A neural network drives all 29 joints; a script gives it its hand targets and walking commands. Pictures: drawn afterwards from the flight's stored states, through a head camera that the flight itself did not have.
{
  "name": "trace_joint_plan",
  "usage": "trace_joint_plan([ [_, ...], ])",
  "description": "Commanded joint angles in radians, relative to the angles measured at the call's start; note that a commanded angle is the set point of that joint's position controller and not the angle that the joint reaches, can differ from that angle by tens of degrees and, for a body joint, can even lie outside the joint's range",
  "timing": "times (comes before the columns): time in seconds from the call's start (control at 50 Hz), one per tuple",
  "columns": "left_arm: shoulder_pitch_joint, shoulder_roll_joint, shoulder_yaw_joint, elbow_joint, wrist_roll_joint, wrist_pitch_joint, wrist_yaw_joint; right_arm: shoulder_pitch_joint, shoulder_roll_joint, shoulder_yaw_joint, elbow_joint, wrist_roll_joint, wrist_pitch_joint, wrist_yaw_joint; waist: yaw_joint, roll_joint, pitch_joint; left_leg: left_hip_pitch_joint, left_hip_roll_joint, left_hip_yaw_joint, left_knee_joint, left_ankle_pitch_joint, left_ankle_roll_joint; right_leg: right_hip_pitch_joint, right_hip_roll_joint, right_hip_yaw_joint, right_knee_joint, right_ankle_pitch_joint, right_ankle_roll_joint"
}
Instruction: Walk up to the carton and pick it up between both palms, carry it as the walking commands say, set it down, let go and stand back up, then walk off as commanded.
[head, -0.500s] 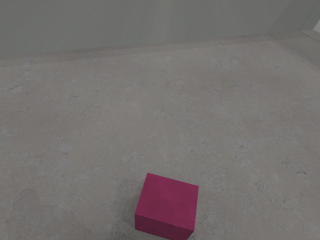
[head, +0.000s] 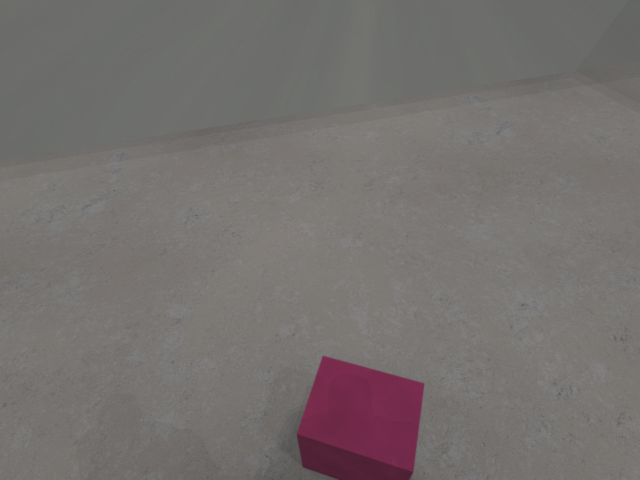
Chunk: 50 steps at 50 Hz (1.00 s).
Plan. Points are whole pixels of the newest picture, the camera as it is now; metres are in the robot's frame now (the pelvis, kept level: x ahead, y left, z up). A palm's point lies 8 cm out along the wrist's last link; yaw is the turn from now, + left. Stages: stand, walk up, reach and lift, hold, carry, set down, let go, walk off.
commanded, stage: stand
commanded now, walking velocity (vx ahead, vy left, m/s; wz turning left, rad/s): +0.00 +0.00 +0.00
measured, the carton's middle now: (360, 427) +0.44 -0.09 -0.64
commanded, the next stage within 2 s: walk off in 1.58 s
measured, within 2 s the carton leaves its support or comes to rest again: neither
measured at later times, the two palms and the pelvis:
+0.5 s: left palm out of the picture -0.03 +0.21 -0.15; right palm out of the picture -0.03 -0.20 -0.14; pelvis +0.00 +0.01 +0.00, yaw +0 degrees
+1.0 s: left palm out of the picture -0.07 +0.20 -0.15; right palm out of the picture -0.06 -0.19 -0.14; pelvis -0.02 +0.01 +0.00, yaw +0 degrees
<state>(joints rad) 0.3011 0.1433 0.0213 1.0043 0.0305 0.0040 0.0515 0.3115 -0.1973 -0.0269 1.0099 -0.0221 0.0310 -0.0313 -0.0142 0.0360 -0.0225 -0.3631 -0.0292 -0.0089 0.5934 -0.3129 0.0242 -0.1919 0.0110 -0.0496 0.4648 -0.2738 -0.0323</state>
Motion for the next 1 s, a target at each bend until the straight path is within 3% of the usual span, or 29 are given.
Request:
trace_joint_plan([
  [0.0, -0.050, 0.085, -0.001, -0.050, -0.002, -0.037, -0.002, 0.049, -0.017, 0.000, -0.004, -0.007, -0.004, 0.013, -0.033, -0.167, 0.146, -0.026, 0.032, -0.025, 0.164, -0.028, -0.013, -0.139, -0.236, 0.216, -0.297, -0.023, -0.104],
  [0.06, 0.013, 0.086, -0.004, -0.021, -0.008, -0.045, 0.000, 0.059, -0.015, 0.002, 0.018, -0.009, -0.008, 0.010, -0.017, -0.132, 0.093, 0.008, 0.037, -0.002, 0.114, -0.046, -0.026, -0.036, -0.214, 0.166, -0.213, 0.218, -0.117],
  [0.1, 0.056, 0.092, -0.002, 0.002, -0.006, -0.045, 0.001, 0.038, -0.008, 0.007, 0.018, 0.003, -0.009, 0.001, 0.004, -0.153, 0.076, 0.034, 0.038, 0.011, 0.032, -0.061, -0.034, 0.020, -0.216, 0.168, -0.169, 0.293, -0.127],
  [0.14, 0.071, 0.092, 0.001, 0.017, -0.008, -0.040, 0.003, 0.036, -0.003, 0.011, 0.025, 0.010, -0.010, -0.008, 0.003, -0.142, 0.084, 0.090, 0.045, 0.017, -0.119, 0.039, -0.037, 0.032, -0.209, 0.169, -0.140, 0.303, -0.112],
  [0.18, 0.077, 0.078, 0.003, 0.022, -0.016, -0.039, -0.001, 0.080, -0.010, 0.012, 0.051, 0.005, -0.018, -0.015, -0.002, -0.114, 0.071, 0.225, 0.093, -0.032, -0.212, 0.207, -0.039, -0.013, -0.183, 0.168, -0.124, 0.259, -0.064],
  [0.2, 0.097, 0.066, 0.003, 0.024, -0.019, -0.042, -0.005, 0.100, -0.034, 0.009, 0.061, 0.000, -0.023, -0.017, 0.015, -0.073, 0.066, 0.267, 0.132, -0.069, -0.200, 0.297, -0.036, -0.033, -0.145, 0.145, -0.115, 0.247, -0.047],
  [0.22, 0.118, 0.031, -0.003, 0.042, -0.028, -0.041, -0.008, 0.085, -0.032, 0.010, 0.083, 0.010, -0.026, -0.013, 0.033, 0.025, 0.093, 0.200, 0.119, -0.069, -0.187, 0.311, -0.020, 0.007, -0.100, 0.098, -0.129, 0.229, -0.030],
  [0.24, 0.109, 0.053, 0.002, 0.052, -0.025, -0.040, -0.005, 0.089, -0.004, 0.017, 0.087, 0.010, -0.032, -0.009, 0.015, 0.028, 0.107, 0.169, 0.117, -0.068, -0.204, 0.304, -0.014, 0.045, -0.101, 0.091, -0.109, 0.220, -0.025],
  [0.34, 0.103, 0.039, 0.003, 0.082, -0.016, -0.028, -0.009, 0.084, -0.002, 0.022, 0.107, 0.011, -0.041, -0.017, 0.019, -0.019, 0.107, 0.173, 0.119, -0.073, -0.240, 0.265, -0.004, 0.061, -0.105, 0.087, -0.110, 0.192, -0.016],
  [0.5, 0.110, 0.031, 0.001, 0.122, -0.017, -0.020, -0.005, 0.087, 0.018, 0.028, 0.137, 0.008, -0.043, -0.015, 0.019, -0.033, 0.128, 0.167, 0.115, -0.073, -0.261, 0.218, 0.004, 0.044, -0.102, 0.085, -0.123, 0.128, -0.007],
  [0.98, 0.149, 0.004, -0.012, 0.164, -0.017, -0.020, -0.004, 0.126, 0.046, 0.038, 0.174, 0.007, -0.039, -0.013, 0.018, -0.036, 0.151, 0.126, 0.104, -0.067, -0.260, 0.140, 0.003, -0.005, -0.104, 0.093, -0.143, 0.043, -0.006],
])
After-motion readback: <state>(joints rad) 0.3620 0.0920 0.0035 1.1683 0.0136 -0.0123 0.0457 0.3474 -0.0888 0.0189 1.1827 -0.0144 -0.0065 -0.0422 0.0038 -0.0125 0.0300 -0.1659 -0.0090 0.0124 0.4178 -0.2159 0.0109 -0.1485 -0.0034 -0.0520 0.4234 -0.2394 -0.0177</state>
